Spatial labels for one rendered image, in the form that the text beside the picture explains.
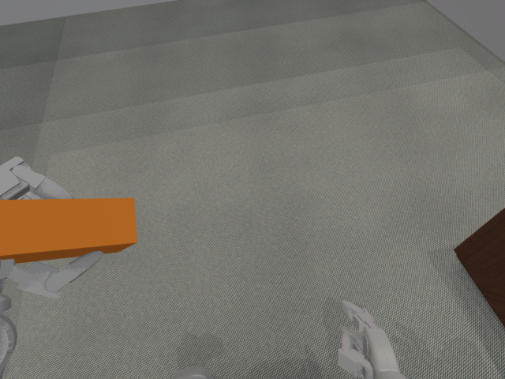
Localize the right robot hand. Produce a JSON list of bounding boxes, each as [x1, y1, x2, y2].
[[338, 300, 400, 379]]

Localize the table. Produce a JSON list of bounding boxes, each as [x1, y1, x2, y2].
[[454, 208, 505, 327]]

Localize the robot left forearm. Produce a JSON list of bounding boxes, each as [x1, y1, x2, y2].
[[0, 295, 17, 379]]

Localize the sponge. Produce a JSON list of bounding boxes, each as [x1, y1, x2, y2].
[[0, 198, 137, 264]]

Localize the left robot hand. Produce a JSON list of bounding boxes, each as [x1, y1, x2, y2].
[[0, 156, 104, 298]]

